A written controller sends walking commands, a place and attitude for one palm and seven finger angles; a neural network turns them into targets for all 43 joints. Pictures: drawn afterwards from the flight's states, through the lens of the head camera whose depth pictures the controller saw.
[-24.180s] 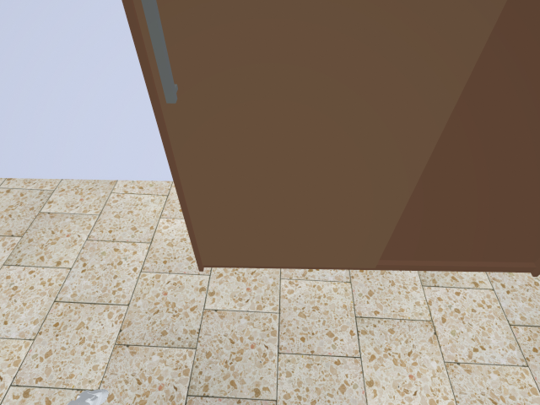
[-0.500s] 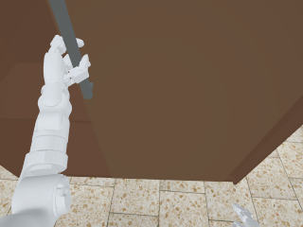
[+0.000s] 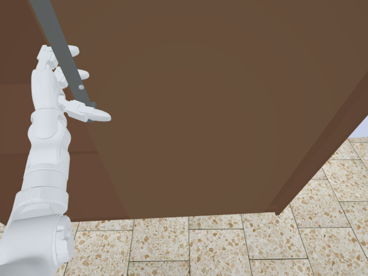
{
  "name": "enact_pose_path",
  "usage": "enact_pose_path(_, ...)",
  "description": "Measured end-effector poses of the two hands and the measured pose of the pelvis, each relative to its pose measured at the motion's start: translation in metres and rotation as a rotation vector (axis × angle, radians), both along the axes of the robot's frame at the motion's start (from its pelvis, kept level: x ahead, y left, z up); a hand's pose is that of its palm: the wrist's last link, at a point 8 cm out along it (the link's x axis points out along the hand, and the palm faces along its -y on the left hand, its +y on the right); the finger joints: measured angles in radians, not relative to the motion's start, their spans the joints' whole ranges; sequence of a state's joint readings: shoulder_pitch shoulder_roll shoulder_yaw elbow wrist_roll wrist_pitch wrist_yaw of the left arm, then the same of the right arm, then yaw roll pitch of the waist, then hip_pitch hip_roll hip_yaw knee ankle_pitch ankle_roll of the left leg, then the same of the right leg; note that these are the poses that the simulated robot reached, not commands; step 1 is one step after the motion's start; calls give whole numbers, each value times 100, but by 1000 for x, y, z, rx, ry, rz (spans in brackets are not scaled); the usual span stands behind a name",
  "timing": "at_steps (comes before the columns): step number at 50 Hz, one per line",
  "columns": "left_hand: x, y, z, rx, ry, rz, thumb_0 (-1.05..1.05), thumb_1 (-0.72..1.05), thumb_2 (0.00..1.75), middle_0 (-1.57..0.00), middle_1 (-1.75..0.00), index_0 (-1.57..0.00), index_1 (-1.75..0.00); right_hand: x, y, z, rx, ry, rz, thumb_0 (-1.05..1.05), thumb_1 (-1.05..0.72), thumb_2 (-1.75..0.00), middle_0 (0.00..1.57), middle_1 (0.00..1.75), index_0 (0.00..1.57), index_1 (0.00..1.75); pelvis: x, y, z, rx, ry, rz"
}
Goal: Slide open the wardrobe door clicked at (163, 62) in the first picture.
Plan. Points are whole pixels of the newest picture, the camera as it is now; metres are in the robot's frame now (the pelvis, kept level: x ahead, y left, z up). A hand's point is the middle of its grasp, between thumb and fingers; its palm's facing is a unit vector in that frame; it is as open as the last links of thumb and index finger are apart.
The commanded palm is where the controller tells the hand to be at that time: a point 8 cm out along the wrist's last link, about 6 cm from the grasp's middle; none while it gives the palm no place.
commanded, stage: slip the hand off the handle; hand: left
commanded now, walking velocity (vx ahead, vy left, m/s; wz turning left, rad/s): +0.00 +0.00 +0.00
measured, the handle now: (68, 55) +0.47 +0.25 +0.24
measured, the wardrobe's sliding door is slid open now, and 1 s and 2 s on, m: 0.61 0.61 0.61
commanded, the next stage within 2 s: draw the hand back to the body in 1.34 s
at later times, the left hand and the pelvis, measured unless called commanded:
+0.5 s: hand (51, 90) +0.41 +0.27 +0.20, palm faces +0.33 -0.94 -0.09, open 14.7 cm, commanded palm +0.38 +0.32 +0.20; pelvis +0.02 +0.01 +0.00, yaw +1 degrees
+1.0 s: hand (34, 110) +0.36 +0.28 +0.20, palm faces +0.34 -0.94 -0.09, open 14.7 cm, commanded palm +0.31 +0.32 +0.20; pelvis +0.02 +0.01 +0.00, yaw +0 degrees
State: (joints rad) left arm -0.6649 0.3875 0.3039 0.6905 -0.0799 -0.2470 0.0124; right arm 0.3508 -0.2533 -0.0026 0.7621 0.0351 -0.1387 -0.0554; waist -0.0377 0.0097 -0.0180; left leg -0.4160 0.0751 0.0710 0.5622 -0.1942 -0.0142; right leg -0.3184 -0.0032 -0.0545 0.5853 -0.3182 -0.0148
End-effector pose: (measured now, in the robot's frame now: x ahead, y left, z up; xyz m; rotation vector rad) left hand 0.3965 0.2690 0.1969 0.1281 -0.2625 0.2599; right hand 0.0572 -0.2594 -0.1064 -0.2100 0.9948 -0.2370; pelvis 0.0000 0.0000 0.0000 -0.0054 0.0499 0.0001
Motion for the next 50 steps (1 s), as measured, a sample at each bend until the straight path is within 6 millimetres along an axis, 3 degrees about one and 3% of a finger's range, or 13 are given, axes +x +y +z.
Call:
enact_pose_path(10, -2, 4, 0, -15, 9, 4, -1, -55, 20, -41, -125, -26, -116, 59, 13, 14, 1, -127, 40, 1, -91, -90, 20, 30, 20, 30, 11, 7, 2, 2, 0, -5)
enact_pose_path(18, -14, 31, 3, -6, 9, 70, -2, -56, 20, -32, -119, -26, -116, 87, 20, 22, 2, -186, 70, 1, -91, -90, 20, 30, 20, 30, 16, 9, 2, 1, -6, 0)
enact_pose_path(26, -23, 50, 6, -3, 17, 60, -2, -56, 20, -27, -116, -25, -116, 86, 23, 18, -5, -147, 86, 1, -91, -90, 20, 30, 20, 30, 17, 10, 2, -4, -8, 18)
enact_pose_path(34, -22, 65, 6, -1, 21, 67, -2, -56, 20, -25, -115, -25, -115, 69, 19, 13, -16, -107, 65, 1, -91, -90, 20, 30, 20, 30, 15, 10, 1, -7, 4, 16)
enact_pose_path(38, -27, 63, 8, 6, 0, 46, -2, -56, 20, -25, -115, -25, -115, 59, 16, 11, -13, -92, 46, 1, -91, -90, 20, 30, 20, 30, 16, 11, 1, -7, 5, 9)
enact_pose_path(44, -46, 58, 3, -4, -5, 32, -2, -56, 20, -25, -115, -25, -115, 59, 15, 12, -2, -110, 33, 1, -91, -90, 20, 30, 20, 30, 17, 11, 1, -3, -6, -2)
enact_pose_path(50, -75, 58, 3, 3, -18, 67, -2, -56, 20, -25, -115, -26, -115, 79, 20, 18, 7, -183, 62, 2, -91, -90, 20, 30, 20, 30, 15, 9, 2, -1, -26, -1)
